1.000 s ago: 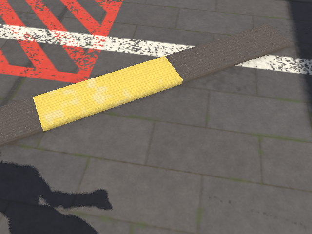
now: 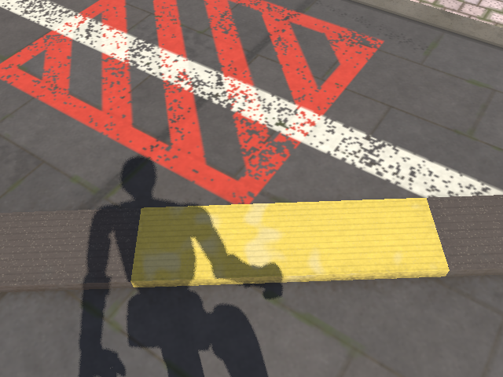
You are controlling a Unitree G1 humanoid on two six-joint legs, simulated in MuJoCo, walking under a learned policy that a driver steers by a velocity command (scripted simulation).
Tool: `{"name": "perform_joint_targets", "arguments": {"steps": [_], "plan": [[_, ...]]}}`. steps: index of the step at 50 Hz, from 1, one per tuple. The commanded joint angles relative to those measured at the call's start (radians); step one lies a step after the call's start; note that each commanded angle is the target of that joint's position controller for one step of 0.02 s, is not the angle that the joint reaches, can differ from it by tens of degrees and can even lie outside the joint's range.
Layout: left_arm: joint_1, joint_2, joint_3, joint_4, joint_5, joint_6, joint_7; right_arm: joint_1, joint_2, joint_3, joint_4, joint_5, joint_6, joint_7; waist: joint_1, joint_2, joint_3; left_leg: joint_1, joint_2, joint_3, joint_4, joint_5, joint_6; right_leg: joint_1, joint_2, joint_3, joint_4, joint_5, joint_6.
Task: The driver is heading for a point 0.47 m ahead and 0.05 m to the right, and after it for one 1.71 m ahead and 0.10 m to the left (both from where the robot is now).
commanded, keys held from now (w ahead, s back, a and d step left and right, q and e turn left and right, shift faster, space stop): w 1.00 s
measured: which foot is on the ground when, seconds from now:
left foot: up 0.00-0.14, down 0.16-0.68, up 0.70-1.00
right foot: down 0.00-0.18, up 0.20-0.64, down 0.66-1.00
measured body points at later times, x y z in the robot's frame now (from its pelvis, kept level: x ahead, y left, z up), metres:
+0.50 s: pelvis +0.25 +0.03 +0.00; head +0.27 +0.03 +0.45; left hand +0.38 +0.28 -0.13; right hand +0.21 -0.23 -0.14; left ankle +0.18 +0.10 -0.74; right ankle +0.39 -0.13 -0.69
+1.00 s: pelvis +0.51 -0.03 +0.00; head +0.52 -0.04 +0.45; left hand +0.46 +0.21 -0.14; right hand +0.61 -0.28 -0.14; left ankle +0.60 +0.12 -0.66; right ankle +0.46 -0.10 -0.74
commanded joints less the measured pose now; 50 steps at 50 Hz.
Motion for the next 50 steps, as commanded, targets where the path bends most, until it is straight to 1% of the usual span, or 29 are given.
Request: {"name": "perform_joint_targets", "arguments": {"steps": [1,3,5,6,7,8,9,10,11,12,13,14,16,18,23,28,30,31,32,33,34,35,36,37,38,40,43,45,50], "plan": [[0.010,0.145,0.023,-0.048,-0.002,-0.007,0.006,-0.084,-0.052,-0.002,-0.066,0.007,-0.007,-0.001,-0.022,-0.114,-0.010,0.112,-0.008,0.033,-0.123,0.053,0.009,0.000,-0.279,0.166,-0.135,0.469,-0.108],[0.047,0.153,0.024,-0.031,0.011,0.002,0.013,-0.130,-0.058,-0.003,-0.081,0.008,-0.012,-0.004,-0.009,-0.104,0.007,0.097,-0.016,0.036,-0.178,-0.002,0.019,0.087,-0.301,0.172,-0.109,0.474,-0.111],[0.058,0.162,0.024,-0.019,0.019,0.011,0.018,-0.112,-0.059,-0.007,-0.074,0.005,-0.021,-0.008,-0.018,-0.113,0.006,0.167,-0.043,0.052,-0.239,-0.078,0.034,0.122,-0.307,0.160,-0.048,0.549,-0.103],[0.055,0.165,0.024,-0.015,0.017,0.015,0.019,-0.054,-0.064,-0.013,-0.054,0.001,-0.027,-0.012,-0.043,-0.115,-0.016,0.267,-0.070,0.067,-0.285,-0.100,0.046,0.117,-0.296,0.143,0.027,0.645,-0.093],[0.050,0.157,0.019,-0.014,0.012,0.017,0.018,0.075,-0.085,-0.025,-0.010,-0.008,-0.037,-0.018,-0.099,-0.091,-0.075,0.449,-0.081,0.064,-0.342,-0.074,0.072,0.072,-0.261,0.104,0.174,0.709,-0.074],[0.019,0.142,0.012,-0.042,0.005,0.014,0.016,0.249,-0.143,-0.045,0.032,-0.025,-0.048,-0.030,-0.170,-0.051,-0.181,0.700,0.041,-0.075,-0.340,-0.095,0.122,-0.082,-0.222,0.066,0.384,0.569,-0.049],[0.064,0.055,-0.010,-0.088,-0.024,0.008,0.011,0.373,-0.246,-0.073,0.048,-0.040,-0.043,-0.044,-0.182,0.146,-0.311,0.995,0.334,-0.481,-0.391,-0.124,0.249,-0.421,-0.087,-0.033,0.747,0.050,-0.004],[0.028,0.150,0.019,-0.083,0.003,0.018,0.021,0.364,-0.229,-0.077,0.061,0.006,-0.025,-0.043,-0.173,0.100,-0.284,0.934,0.384,-0.644,-0.477,-0.123,0.285,-0.557,-0.040,0.026,0.890,-0.299,-0.009],[-0.035,0.162,0.027,-0.095,0.018,0.022,0.021,0.272,-0.180,-0.066,0.051,0.025,-0.021,-0.039,-0.132,0.035,-0.143,0.813,0.326,-0.501,-0.492,-0.162,0.259,-0.603,-0.102,0.075,0.913,-0.237,-0.019],[-0.073,0.133,0.022,-0.102,0.017,0.018,0.013,0.203,-0.128,-0.055,0.041,0.025,-0.026,-0.035,-0.105,0.018,-0.068,0.683,0.277,-0.408,-0.537,-0.134,0.230,-0.579,-0.133,0.084,0.862,-0.172,-0.016],[-0.082,0.114,0.020,-0.097,0.017,0.025,0.009,0.166,-0.100,-0.048,0.042,0.021,-0.031,-0.034,-0.072,0.023,-0.018,0.587,0.228,-0.329,-0.577,-0.097,0.191,-0.531,-0.158,0.080,0.805,-0.136,-0.009],[-0.071,0.102,0.019,-0.091,0.029,0.036,0.005,0.156,-0.084,-0.044,0.050,0.024,-0.038,-0.037,-0.046,0.036,0.001,0.517,0.193,-0.270,-0.603,-0.039,0.168,-0.479,-0.169,0.074,0.767,-0.112,0.005],[-0.070,0.092,0.019,-0.086,0.034,0.048,-0.004,0.186,-0.094,-0.048,0.070,0.026,-0.053,-0.039,-0.028,0.023,-0.020,0.492,0.166,-0.210,-0.626,0.056,0.171,-0.438,-0.164,0.053,0.741,-0.056,0.026],[-0.139,0.098,0.023,-0.108,0.034,0.053,-0.010,0.225,-0.116,-0.055,0.095,0.032,-0.063,-0.040,-0.027,0.011,-0.006,0.497,0.158,-0.172,-0.654,0.081,0.182,-0.481,-0.177,0.040,0.691,0.009,0.044],[-0.342,0.080,0.011,-0.172,0.026,0.053,-0.013,0.314,-0.113,-0.053,0.137,0.029,-0.061,-0.039,-0.070,0.005,0.037,0.531,0.130,-0.101,-0.675,0.130,0.168,-0.522,-0.182,0.010,0.466,0.171,0.064],[-0.461,0.094,0.003,-0.220,0.022,0.047,-0.006,0.398,-0.131,-0.054,0.180,0.019,-0.059,-0.045,-0.104,0.015,0.049,0.635,0.164,-0.084,-0.629,0.235,0.151,-0.481,-0.147,-0.014,0.315,0.176,0.033],[-0.458,0.109,0.007,-0.229,0.023,0.041,-0.001,0.398,-0.142,-0.057,0.189,0.014,-0.055,-0.052,-0.093,0.019,0.048,0.685,0.186,-0.084,-0.582,0.319,0.140,-0.447,-0.131,-0.021,0.274,0.110,0.005],[-0.422,0.117,0.011,-0.221,0.024,0.036,0.003,0.387,-0.147,-0.058,0.191,0.012,-0.054,-0.054,-0.070,0.020,0.032,0.696,0.186,-0.074,-0.525,0.427,0.127,-0.385,-0.111,-0.029,0.248,0.075,-0.012],[-0.337,0.128,0.019,-0.194,0.027,0.028,0.010,0.374,-0.152,-0.059,0.193,0.012,-0.052,-0.055,-0.029,0.014,-0.013,0.697,0.169,-0.052,-0.412,0.557,0.111,-0.271,-0.078,-0.047,0.202,0.058,-0.029],[-0.176,0.149,0.031,-0.136,0.035,0.016,0.018,0.365,-0.141,-0.054,0.191,0.016,-0.048,-0.053,0.036,-0.024,-0.102,0.643,0.120,-0.008,-0.219,0.580,0.089,-0.064,-0.059,-0.056,0.144,0.097,-0.053],[0.006,0.228,0.053,-0.098,0.056,0.005,0.030,0.363,-0.104,-0.040,0.160,0.024,-0.050,-0.051,0.097,-0.111,-0.227,0.452,0.066,0.032,0.064,0.306,0.064,0.195,-0.251,0.153,0.125,0.043,-0.103],[0.057,0.337,0.081,-0.081,0.053,0.012,0.026,0.485,-0.008,-0.025,0.151,0.057,-0.049,-0.043,0.045,-0.360,-0.326,0.118,-0.126,0.071,0.402,-0.385,0.024,0.417,-0.508,0.627,0.000,-0.008,-0.232],[-0.034,0.275,0.069,-0.095,0.018,0.024,0.018,0.426,-0.109,-0.051,0.163,0.025,-0.042,-0.048,0.021,-0.175,-0.254,0.045,-0.075,-0.073,0.487,-0.409,0.044,0.319,-0.466,0.650,-0.043,-0.068,-0.208],[-0.145,0.213,0.051,-0.117,0.012,0.025,0.015,0.358,-0.108,-0.056,0.142,0.023,-0.044,-0.042,-0.017,-0.123,-0.123,0.021,-0.030,-0.075,0.478,-0.319,0.051,0.184,-0.433,0.502,-0.056,-0.064,-0.184],[-0.195,0.159,0.037,-0.121,0.016,0.020,0.011,0.320,-0.084,-0.050,0.135,0.025,-0.047,-0.038,-0.035,-0.086,-0.062,0.042,0.006,-0.071,0.430,-0.253,0.050,0.084,-0.389,0.405,-0.094,0.013,-0.163],[-0.209,0.110,0.021,-0.100,0.012,0.007,0.017,0.318,-0.057,-0.048,0.137,0.005,-0.026,-0.030,-0.076,-0.124,-0.022,0.108,0.041,-0.056,0.357,-0.207,0.033,-0.020,-0.315,0.267,-0.135,0.121,-0.121],[-0.127,0.123,0.022,-0.061,0.009,-0.013,0.019,0.301,-0.037,-0.049,0.133,-0.001,-0.005,-0.015,-0.087,-0.116,-0.031,0.089,0.041,-0.022,0.350,-0.176,0.007,-0.017,-0.298,0.200,-0.152,0.267,-0.136],[-0.089,0.135,0.024,-0.046,0.009,-0.015,0.020,0.225,-0.038,-0.049,0.109,-0.003,0.003,-0.011,-0.078,-0.106,-0.001,0.007,0.061,-0.006,0.320,-0.125,-0.011,-0.006,-0.294,0.173,-0.175,0.274,-0.144],[0.021,0.115,0.013,-0.010,0.014,-0.012,0.028,0.050,-0.035,-0.046,0.043,-0.002,0.011,-0.010,-0.044,-0.098,0.042,-0.180,0.083,0.021,0.265,-0.047,-0.035,0.089,-0.296,0.152,-0.188,0.311,-0.164]]}}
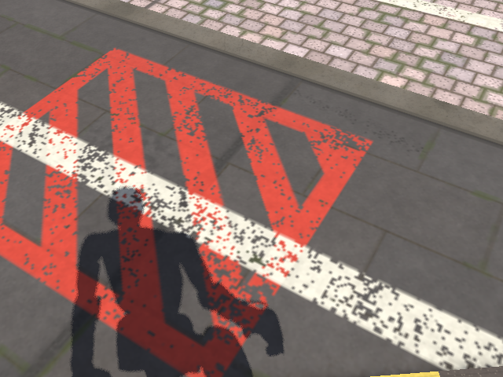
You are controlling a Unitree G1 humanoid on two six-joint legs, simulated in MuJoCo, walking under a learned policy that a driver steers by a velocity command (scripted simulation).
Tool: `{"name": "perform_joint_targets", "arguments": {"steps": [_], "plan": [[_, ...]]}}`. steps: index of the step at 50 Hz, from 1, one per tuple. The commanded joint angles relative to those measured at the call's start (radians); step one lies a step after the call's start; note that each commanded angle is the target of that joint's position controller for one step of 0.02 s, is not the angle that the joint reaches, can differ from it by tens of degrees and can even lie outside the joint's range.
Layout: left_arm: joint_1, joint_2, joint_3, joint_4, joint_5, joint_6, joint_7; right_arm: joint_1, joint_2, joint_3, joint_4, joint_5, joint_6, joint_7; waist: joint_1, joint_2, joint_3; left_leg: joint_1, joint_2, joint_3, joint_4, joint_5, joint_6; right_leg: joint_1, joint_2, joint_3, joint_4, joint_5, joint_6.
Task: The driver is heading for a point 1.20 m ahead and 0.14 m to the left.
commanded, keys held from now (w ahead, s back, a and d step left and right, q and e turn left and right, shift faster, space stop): w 1.00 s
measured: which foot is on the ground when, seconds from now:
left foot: up 0.00-0.18, down 0.20-0.86, up 0.88-1.00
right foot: down 0.00-0.24, up 0.26-0.86, down 0.88-1.00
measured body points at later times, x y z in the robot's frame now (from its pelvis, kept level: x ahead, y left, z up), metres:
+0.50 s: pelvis +0.26 +0.06 +0.04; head +0.27 +0.07 +0.49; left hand +0.36 +0.31 -0.10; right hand +0.25 -0.19 -0.10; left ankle +0.26 +0.12 -0.71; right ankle +0.34 -0.10 -0.64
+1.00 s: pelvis +0.55 -0.03 -0.01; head +0.59 -0.05 +0.44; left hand +0.65 +0.24 -0.13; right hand +0.54 -0.29 -0.16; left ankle +0.42 +0.12 -0.62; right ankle +0.58 -0.09 -0.75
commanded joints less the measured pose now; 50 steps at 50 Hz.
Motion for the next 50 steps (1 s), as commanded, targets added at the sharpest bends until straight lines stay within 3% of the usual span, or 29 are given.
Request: {"name": "perform_joint_targets", "arguments": {"steps": [1,4,6,8,9,10,11,12,13,14,15,16,17,18,22,26,30,33,38,40,41,42,43,44,45,46,47,48,50], "plan": [[0.062,0.115,0.017,-0.023,0.001,-0.008,0.007,-0.096,-0.029,0.001,-0.085,-0.001,-0.003,0.001,-0.005,-0.087,0.083,-0.163,0.012,0.020,-0.047,0.018,-0.014,0.032,-0.290,0.188,-0.111,0.278,-0.138],[0.087,0.127,0.015,-0.020,0.005,-0.003,0.011,-0.198,0.000,0.021,-0.135,0.004,-0.002,0.003,0.017,-0.102,0.107,-0.097,-0.022,0.078,-0.183,-0.022,-0.001,0.018,-0.292,0.144,-0.131,0.352,-0.131],[0.101,0.132,0.014,-0.007,0.005,0.001,0.013,-0.243,-0.008,0.022,-0.164,0.008,-0.003,0.003,0.020,-0.102,0.128,-0.052,-0.042,0.093,-0.278,-0.024,0.026,0.046,-0.301,0.132,-0.135,0.421,-0.121],[0.084,0.148,0.014,-0.002,0.007,0.000,0.011,-0.155,-0.025,0.013,-0.157,0.009,-0.014,-0.001,-0.029,-0.146,0.072,0.073,-0.097,0.134,-0.277,-0.135,0.080,0.078,-0.319,0.088,-0.020,0.712,-0.107],[0.066,0.150,0.013,-0.001,0.007,-0.001,0.012,-0.072,-0.030,0.006,-0.134,0.016,-0.020,-0.008,-0.066,-0.156,0.020,0.182,-0.138,0.146,-0.315,-0.147,0.103,0.087,-0.311,0.064,0.078,0.895,-0.093],[0.036,0.150,0.012,-0.006,0.004,0.001,0.011,0.088,-0.045,-0.007,-0.080,0.024,-0.031,-0.015,-0.140,-0.135,-0.057,0.378,-0.171,0.147,-0.411,-0.089,0.125,0.055,-0.279,0.024,0.257,0.954,-0.064],[0.051,0.115,0.000,-0.031,-0.017,0.001,0.007,0.242,-0.126,-0.036,-0.032,0.010,-0.041,-0.026,-0.180,-0.049,-0.170,0.672,-0.067,-0.040,-0.481,-0.172,0.178,-0.163,-0.216,-0.014,0.521,0.787,-0.019],[0.099,0.084,-0.005,-0.074,-0.041,0.000,-0.002,0.397,-0.256,-0.076,-0.016,-0.004,-0.037,-0.027,-0.206,0.174,-0.335,0.901,0.245,-0.573,-0.689,-0.408,0.304,-0.430,-0.040,-0.040,0.970,0.120,0.027],[0.030,0.137,0.018,-0.079,-0.004,-0.002,-0.006,0.296,-0.230,-0.065,-0.020,0.020,-0.028,-0.022,-0.160,0.095,-0.306,0.836,0.270,-0.773,-0.821,-0.357,0.289,-0.534,-0.025,0.153,1.100,-0.213,-0.005],[-0.014,0.115,0.021,-0.102,-0.005,0.007,-0.007,0.178,-0.194,-0.056,-0.035,0.024,-0.025,-0.024,-0.092,0.026,-0.146,0.685,0.264,-0.589,-0.807,-0.384,0.269,-0.587,-0.088,0.167,1.148,-0.163,-0.012],[-0.053,0.105,0.018,-0.113,-0.006,0.009,-0.009,0.108,-0.121,-0.038,-0.047,0.019,-0.031,-0.021,-0.068,-0.034,-0.061,0.562,0.219,-0.471,-0.840,-0.328,0.236,-0.579,-0.128,0.146,1.100,-0.117,-0.017],[-0.044,0.087,0.020,-0.110,-0.005,0.016,-0.008,0.065,-0.078,-0.026,-0.042,0.020,-0.040,-0.020,-0.026,-0.026,-0.004,0.474,0.169,-0.361,-0.870,-0.245,0.195,-0.545,-0.156,0.146,1.030,-0.088,-0.014],[-0.009,0.072,0.018,-0.098,0.005,0.030,-0.005,0.047,-0.041,-0.016,-0.031,0.022,-0.050,-0.021,0.011,-0.003,0.021,0.399,0.125,-0.266,-0.889,-0.158,0.164,-0.483,-0.175,0.149,0.969,-0.070,-0.003],[0.011,0.061,0.018,-0.088,0.007,0.045,-0.006,0.060,-0.023,-0.011,-0.022,0.018,-0.060,-0.022,0.019,0.016,0.016,0.379,0.103,-0.208,-0.897,-0.094,0.160,-0.444,-0.173,0.145,0.955,-0.051,0.001],[-0.108,0.073,0.021,-0.134,0.015,0.069,-0.018,0.155,-0.074,-0.024,0.017,0.026,-0.080,-0.028,0.015,0.013,0.036,0.440,0.071,-0.113,-0.963,-0.033,0.181,-0.539,-0.192,0.104,0.800,0.040,0.040],[-0.281,0.077,0.017,-0.185,0.009,0.066,-0.025,0.226,-0.089,-0.024,0.028,0.029,-0.079,-0.026,-0.036,0.007,0.054,0.534,0.077,-0.089,-0.995,0.038,0.191,-0.607,-0.197,0.070,0.586,0.146,0.080],[-0.364,0.091,0.023,-0.201,0.007,0.060,-0.028,0.300,-0.086,-0.025,0.053,0.028,-0.083,-0.031,-0.067,0.009,0.062,0.671,0.102,-0.078,-0.977,0.098,0.196,-0.664,-0.201,0.084,0.494,0.257,0.075],[-0.437,0.101,0.026,-0.225,0.008,0.050,-0.030,0.329,-0.086,-0.025,0.066,0.017,-0.081,-0.040,-0.087,0.014,0.082,0.774,0.110,-0.059,-0.934,0.176,0.194,-0.714,-0.194,0.083,0.423,0.261,0.067],[-0.517,0.098,0.023,-0.256,0.008,0.039,-0.034,0.335,-0.116,-0.038,0.084,0.010,-0.076,-0.060,-0.103,0.012,0.124,0.807,0.111,-0.034,-0.864,0.274,0.155,-0.606,-0.166,0.066,0.234,0.243,0.035],[-0.473,0.108,0.029,-0.243,0.011,0.032,-0.029,0.321,-0.134,-0.044,0.091,0.010,-0.070,-0.064,-0.082,0.009,0.111,0.803,0.117,-0.023,-0.785,0.434,0.136,-0.498,-0.137,0.049,0.193,0.193,0.009],[-0.402,0.125,0.038,-0.220,0.013,0.025,-0.024,0.310,-0.149,-0.048,0.091,0.007,-0.065,-0.064,-0.051,0.005,0.072,0.810,0.111,-0.016,-0.686,0.557,0.126,-0.411,-0.114,0.041,0.183,0.167,-0.008],[-0.285,0.143,0.049,-0.176,0.018,0.015,-0.016,0.299,-0.164,-0.051,0.090,0.005,-0.059,-0.061,-0.002,-0.009,0.003,0.804,0.085,0.004,-0.531,0.643,0.113,-0.285,-0.082,0.016,0.165,0.164,-0.025],[-0.123,0.170,0.060,-0.120,0.036,0.002,-0.007,0.295,-0.158,-0.048,0.088,0.009,-0.054,-0.060,0.065,-0.038,-0.082,0.703,0.033,0.039,-0.307,0.560,0.091,-0.071,-0.086,0.011,0.145,0.211,-0.044],[0.031,0.239,0.075,-0.089,0.059,-0.008,0.002,0.308,-0.090,-0.031,0.068,0.010,-0.051,-0.054,0.104,-0.133,-0.201,0.447,-0.031,0.064,0.025,0.138,0.081,0.200,-0.267,0.176,0.263,0.272,-0.070],[0.064,0.318,0.084,-0.091,0.063,-0.004,0.000,0.464,0.021,-0.014,0.076,0.055,-0.059,-0.045,0.028,-0.324,-0.347,0.120,-0.176,-0.001,0.358,-0.520,0.048,0.480,-0.526,0.564,0.299,0.532,-0.186],[0.067,0.308,0.092,-0.082,0.012,0.014,-0.005,0.373,-0.059,-0.028,0.060,0.061,-0.065,-0.049,0.077,-0.240,-0.363,0.006,-0.173,-0.094,0.402,-0.426,0.056,0.437,-0.505,0.678,0.145,0.290,-0.217],[-0.046,0.229,0.071,-0.096,0.007,0.012,-0.002,0.222,-0.092,-0.030,0.030,0.048,-0.068,-0.046,0.049,-0.139,-0.139,-0.060,-0.101,-0.072,0.365,-0.285,0.059,0.259,-0.442,0.510,0.095,0.213,-0.166],[-0.131,0.161,0.050,-0.112,0.011,0.010,-0.004,0.171,-0.090,-0.028,0.023,0.038,-0.070,-0.038,0.022,-0.098,-0.059,-0.011,-0.071,-0.066,0.281,-0.187,0.057,0.112,-0.387,0.404,0.063,0.286,-0.120],[-0.129,0.110,0.027,-0.096,0.001,-0.001,0.000,0.203,-0.066,-0.025,0.036,0.002,-0.037,-0.021,-0.033,-0.130,-0.038,0.112,-0.036,-0.061,0.190,-0.131,0.044,-0.036,-0.330,0.281,0.032,0.445,-0.079]]}}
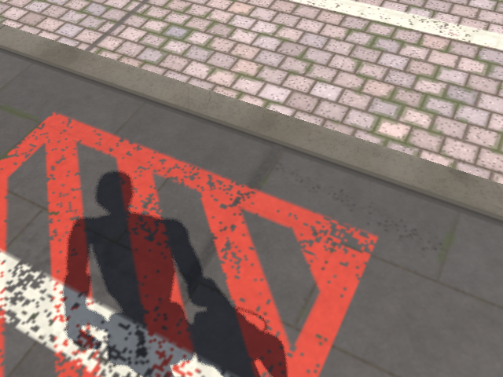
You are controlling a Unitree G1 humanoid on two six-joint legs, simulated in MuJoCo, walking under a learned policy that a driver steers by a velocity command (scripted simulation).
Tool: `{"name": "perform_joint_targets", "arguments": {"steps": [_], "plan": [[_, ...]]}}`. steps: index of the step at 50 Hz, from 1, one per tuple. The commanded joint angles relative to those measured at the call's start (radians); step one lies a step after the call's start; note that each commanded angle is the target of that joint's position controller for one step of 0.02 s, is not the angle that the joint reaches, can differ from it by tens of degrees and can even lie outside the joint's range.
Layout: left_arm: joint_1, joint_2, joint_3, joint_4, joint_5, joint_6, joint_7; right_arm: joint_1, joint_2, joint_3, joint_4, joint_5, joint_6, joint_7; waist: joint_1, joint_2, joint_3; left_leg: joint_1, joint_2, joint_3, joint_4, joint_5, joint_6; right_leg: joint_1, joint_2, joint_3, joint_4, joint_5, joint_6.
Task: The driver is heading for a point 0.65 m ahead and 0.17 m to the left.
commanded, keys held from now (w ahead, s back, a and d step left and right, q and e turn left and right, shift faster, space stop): w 0.22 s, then w+q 0.64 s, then no key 0.14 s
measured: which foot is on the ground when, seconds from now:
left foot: up 0.00-0.38, down 0.40-0.92, up 0.94-1.00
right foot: down 0.00-0.38, up 0.40-0.92, down 0.94-1.00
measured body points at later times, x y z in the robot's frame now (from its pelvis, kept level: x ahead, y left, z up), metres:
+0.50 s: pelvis +0.28 +0.01 -0.01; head +0.30 +0.01 +0.44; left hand +0.28 +0.26 -0.16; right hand +0.39 -0.24 -0.15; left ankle +0.34 +0.05 -0.74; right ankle +0.15 -0.10 -0.64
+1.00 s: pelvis +0.55 +0.00 -0.01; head +0.60 +0.01 +0.43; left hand +0.67 +0.29 -0.10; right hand +0.63 -0.27 -0.15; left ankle +0.36 +0.05 -0.67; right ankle +0.67 -0.06 -0.74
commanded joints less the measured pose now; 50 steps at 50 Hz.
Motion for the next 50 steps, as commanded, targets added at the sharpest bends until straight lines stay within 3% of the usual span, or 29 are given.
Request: {"name": "perform_joint_targets", "arguments": {"steps": [1,4,8,12,15,17,18,19,20,21,22,23,24,25,27,30,35,41,43,45,46,47,48,49,50], "plan": [[0.122,0.062,0.001,0.007,-0.017,-0.021,0.004,0.045,-0.034,-0.002,-0.037,-0.030,0.023,0.023,0.005,-0.118,-0.078,-0.179,0.065,-0.014,-0.003,0.094,-0.002,0.177,-0.263,0.240,-0.211,0.494,-0.081],[0.166,0.091,0.003,0.035,-0.030,-0.041,0.008,-0.041,-0.019,0.003,-0.068,-0.028,0.034,0.039,-0.009,-0.099,-0.026,-0.223,0.073,0.016,-0.161,0.213,-0.027,0.149,-0.210,0.159,-0.256,0.571,-0.068],[0.224,0.068,-0.011,0.057,-0.028,-0.035,0.010,-0.223,-0.014,0.022,-0.131,-0.015,0.028,0.044,0.026,-0.088,0.022,-0.246,0.069,0.068,-0.426,0.357,-0.040,0.173,-0.173,0.101,-0.296,0.611,-0.057],[0.308,0.074,-0.015,0.094,-0.020,-0.029,0.021,-0.351,-0.007,0.039,-0.174,-0.006,0.021,0.040,0.065,-0.081,0.038,-0.237,0.030,0.116,-0.610,0.414,-0.012,0.288,-0.201,0.084,-0.313,0.661,-0.053],[0.302,0.078,-0.015,0.107,-0.007,-0.026,0.034,-0.345,-0.021,0.036,-0.177,-0.003,0.012,0.036,0.042,-0.079,0.030,-0.188,-0.009,0.119,-0.660,0.349,0.040,0.377,-0.226,0.033,-0.257,0.820,-0.047],[0.277,0.095,-0.011,0.107,0.000,-0.022,0.045,-0.249,-0.042,0.025,-0.148,-0.004,0.008,0.024,-0.003,-0.096,-0.028,-0.086,-0.065,0.138,-0.659,0.251,0.083,0.426,-0.238,-0.002,-0.110,1.053,-0.035],[0.264,0.105,-0.007,0.105,0.005,-0.016,0.047,-0.145,-0.058,0.014,-0.116,-0.006,0.004,0.018,-0.045,-0.099,-0.079,0.008,-0.091,0.141,-0.679,0.216,0.108,0.428,-0.238,-0.014,0.029,1.096,-0.033],[0.237,0.116,-0.005,0.096,-0.001,-0.011,0.046,-0.004,-0.076,0.000,-0.072,-0.014,-0.002,0.012,-0.113,-0.085,-0.137,0.180,-0.086,0.115,-0.748,0.253,0.141,0.350,-0.225,-0.036,0.224,1.007,-0.026],[0.217,0.105,-0.011,0.061,-0.011,-0.014,0.041,0.149,-0.153,-0.027,-0.040,-0.036,0.000,0.004,-0.168,-0.005,-0.224,0.405,0.082,-0.110,-0.767,0.229,0.211,0.145,-0.177,-0.072,0.532,0.681,-0.012],[0.305,0.024,-0.019,0.035,-0.027,-0.016,0.017,0.148,-0.228,-0.048,-0.041,-0.034,0.014,0.005,-0.079,0.220,-0.285,0.659,0.347,-0.643,-0.866,0.246,0.401,-0.281,0.059,-0.050,0.922,-0.282,0.035],[0.193,0.094,-0.005,0.010,0.000,-0.019,0.014,0.078,-0.196,-0.042,-0.045,0.010,0.023,0.017,-0.074,0.054,-0.225,0.613,0.315,-0.699,-0.954,0.114,0.379,-0.417,0.017,0.120,0.960,-0.280,0.013],[0.113,0.099,-0.003,-0.031,-0.008,-0.032,0.008,-0.019,-0.160,-0.034,-0.069,0.013,0.024,0.017,-0.039,0.031,-0.090,0.464,0.299,-0.567,-0.994,0.107,0.339,-0.451,-0.039,0.133,0.893,-0.182,0.012],[0.085,0.102,0.000,-0.039,-0.010,-0.038,0.008,-0.062,-0.109,-0.022,-0.075,0.007,0.023,0.018,-0.004,-0.045,-0.033,0.342,0.259,-0.491,-1.028,0.190,0.297,-0.401,-0.069,0.126,0.817,-0.128,0.020],[0.082,0.093,0.001,-0.041,-0.005,-0.028,0.010,-0.078,-0.088,-0.015,-0.076,0.007,0.017,0.012,0.030,-0.060,-0.006,0.251,0.213,-0.417,-1.038,0.289,0.265,-0.343,-0.088,0.124,0.758,-0.116,0.036],[0.103,0.063,-0.005,-0.050,0.012,0.007,0.007,-0.064,-0.084,-0.008,-0.070,0.010,0.002,0.006,0.067,-0.031,-0.025,0.161,0.158,-0.324,-1.045,0.405,0.236,-0.249,-0.104,0.116,0.660,-0.119,0.072],[0.020,0.054,-0.009,-0.093,0.015,0.030,0.001,-0.006,-0.139,-0.022,-0.067,0.011,-0.005,0.004,0.054,-0.004,-0.018,0.113,0.116,-0.278,-1.070,0.430,0.227,-0.265,-0.110,0.082,0.533,-0.049,0.115],[-0.188,0.072,-0.010,-0.176,0.004,0.037,-0.003,0.108,-0.141,-0.026,-0.073,0.010,0.006,0.006,-0.029,0.028,-0.010,0.228,0.093,-0.299,-1.060,0.455,0.169,-0.377,-0.104,0.081,0.331,0.139,0.145],[-0.338,0.080,-0.025,-0.258,-0.006,0.023,-0.012,0.183,-0.154,-0.031,-0.089,-0.007,0.016,-0.005,-0.083,0.060,-0.016,0.382,0.105,-0.341,-0.952,0.625,0.161,-0.391,-0.047,0.081,0.175,0.129,0.125],[-0.300,0.099,-0.023,-0.264,-0.009,0.012,-0.011,0.153,-0.169,-0.036,-0.107,-0.010,0.016,-0.011,-0.050,0.077,-0.022,0.370,0.111,-0.364,-0.903,0.670,0.133,-0.284,-0.029,0.093,0.092,0.094,0.104],[-0.121,0.136,-0.009,-0.211,-0.005,-0.006,0.005,0.106,-0.182,-0.040,-0.119,-0.005,0.010,-0.011,0.027,0.069,-0.083,0.334,0.066,-0.324,-0.737,0.903,0.074,-0.036,0.021,0.063,-0.006,0.098,0.063],[0.007,0.162,0.001,-0.182,0.006,-0.025,0.016,0.089,-0.172,-0.037,-0.124,0.012,-0.001,-0.005,0.092,0.036,-0.156,0.271,0.013,-0.276,-0.561,0.883,0.040,0.158,-0.031,0.091,-0.065,0.232,0.030],[0.161,0.235,0.015,-0.172,0.029,-0.036,0.031,0.096,-0.107,-0.018,-0.168,0.031,-0.011,-0.005,0.133,-0.066,-0.309,0.110,-0.039,-0.214,-0.294,0.513,0.014,0.419,-0.281,0.297,-0.011,0.436,-0.022],[0.147,0.313,0.037,-0.173,0.021,-0.016,0.024,0.269,-0.049,-0.012,-0.168,0.065,0.001,-0.016,0.056,-0.314,-0.451,-0.113,-0.197,-0.105,-0.020,-0.237,-0.016,0.599,-0.533,0.661,-0.014,0.789,-0.199],[0.100,0.223,0.027,-0.185,-0.010,0.001,0.015,0.269,-0.138,-0.025,-0.130,0.014,0.019,-0.028,0.027,-0.138,-0.385,-0.149,-0.107,-0.126,0.064,-0.169,-0.007,0.476,-0.486,0.661,-0.018,0.747,-0.204],[0.037,0.124,-0.002,-0.190,-0.018,-0.001,0.012,0.174,-0.129,-0.027,-0.133,-0.001,0.024,-0.022,0.030,-0.064,-0.234,-0.161,-0.091,-0.126,0.045,-0.102,-0.019,0.343,-0.419,0.493,-0.040,0.790,-0.177]]}}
